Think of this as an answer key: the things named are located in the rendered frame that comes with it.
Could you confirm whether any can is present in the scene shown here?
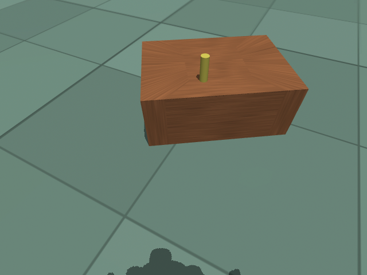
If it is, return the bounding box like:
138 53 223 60
200 53 210 83

